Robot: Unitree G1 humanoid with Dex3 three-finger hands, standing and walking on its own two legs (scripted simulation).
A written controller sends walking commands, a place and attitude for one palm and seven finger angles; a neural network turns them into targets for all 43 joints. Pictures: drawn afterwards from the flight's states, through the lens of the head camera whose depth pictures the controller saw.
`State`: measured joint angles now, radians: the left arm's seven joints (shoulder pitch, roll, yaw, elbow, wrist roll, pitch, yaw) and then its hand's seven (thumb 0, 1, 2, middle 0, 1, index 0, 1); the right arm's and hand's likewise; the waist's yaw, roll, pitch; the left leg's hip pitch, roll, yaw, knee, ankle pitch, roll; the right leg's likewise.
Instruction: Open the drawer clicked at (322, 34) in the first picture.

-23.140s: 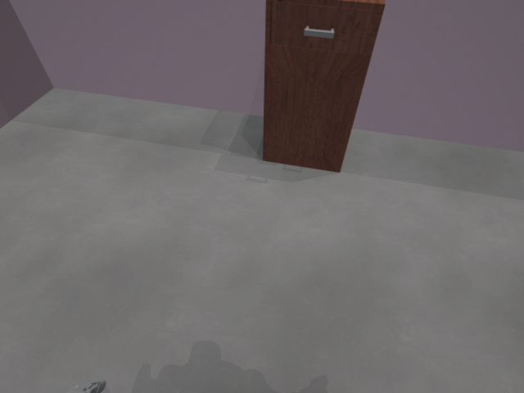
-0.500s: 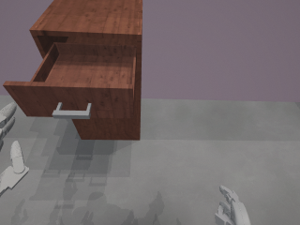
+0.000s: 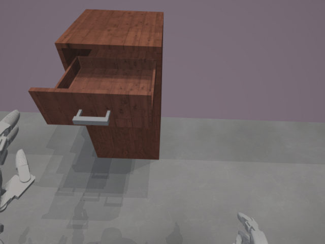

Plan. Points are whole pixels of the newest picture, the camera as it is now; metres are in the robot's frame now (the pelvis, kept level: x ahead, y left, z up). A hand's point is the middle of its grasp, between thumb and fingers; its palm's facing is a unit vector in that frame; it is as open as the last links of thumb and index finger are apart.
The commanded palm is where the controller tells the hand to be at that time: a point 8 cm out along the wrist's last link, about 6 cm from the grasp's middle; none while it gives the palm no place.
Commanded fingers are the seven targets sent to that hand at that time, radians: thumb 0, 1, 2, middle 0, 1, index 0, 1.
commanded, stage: stop stepping back and stand still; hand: left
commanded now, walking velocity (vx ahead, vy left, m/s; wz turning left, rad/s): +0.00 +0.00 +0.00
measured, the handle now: (92, 116) +0.52 +0.26 -0.01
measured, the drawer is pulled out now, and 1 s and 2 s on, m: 0.30 0.30 0.30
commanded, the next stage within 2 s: let the arm hang, fingers relaxed in 0.02 s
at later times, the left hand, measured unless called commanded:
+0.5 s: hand out of the picture +0.00 +0.19 -0.17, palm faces +0.02 -0.98 -0.19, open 7.0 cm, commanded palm none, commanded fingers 0.00 0.90 0.90 -0.20 -0.30 -0.20 -0.30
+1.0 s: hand out of the picture +0.02 +0.18 -0.16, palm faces +0.02 -0.98 -0.21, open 7.3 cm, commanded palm none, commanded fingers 0.00 0.90 0.90 -0.20 -0.30 -0.20 -0.30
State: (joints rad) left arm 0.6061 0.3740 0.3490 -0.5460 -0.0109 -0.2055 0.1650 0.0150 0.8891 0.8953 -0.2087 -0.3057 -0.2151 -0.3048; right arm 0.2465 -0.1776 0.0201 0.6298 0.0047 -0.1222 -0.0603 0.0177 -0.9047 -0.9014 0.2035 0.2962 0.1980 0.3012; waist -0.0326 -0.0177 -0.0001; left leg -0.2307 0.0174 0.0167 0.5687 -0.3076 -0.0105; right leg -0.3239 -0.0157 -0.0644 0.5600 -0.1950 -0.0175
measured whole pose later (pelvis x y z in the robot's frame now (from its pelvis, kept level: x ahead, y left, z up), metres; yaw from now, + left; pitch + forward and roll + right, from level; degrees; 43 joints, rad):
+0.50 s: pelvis +0.00 +0.01 +0.01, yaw +0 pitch -2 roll +0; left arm 0.31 0.19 0.01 0.99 0.01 0.05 0.02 0.00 0.99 0.89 -0.20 -0.30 -0.21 -0.30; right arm 0.30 -0.17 0.02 0.99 -0.02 0.02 -0.01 0.01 -0.91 -0.90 0.20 0.30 0.19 0.30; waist 0.01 -0.03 0.08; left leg -0.19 0.02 0.01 0.49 -0.27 -0.01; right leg -0.27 -0.01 -0.07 0.45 -0.16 -0.02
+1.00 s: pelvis +0.01 +0.00 +0.01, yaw -1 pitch -2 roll +0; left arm 0.24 0.14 0.01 1.12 0.01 0.01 0.04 0.01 0.91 0.90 -0.20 -0.30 -0.20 -0.30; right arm 0.34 -0.10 0.00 1.11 -0.01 0.01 -0.02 0.01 -0.91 -0.90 0.20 0.30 0.19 0.30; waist -0.01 0.02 0.06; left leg -0.14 0.02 0.02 0.42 -0.25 -0.01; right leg -0.24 -0.01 -0.06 0.42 -0.15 -0.03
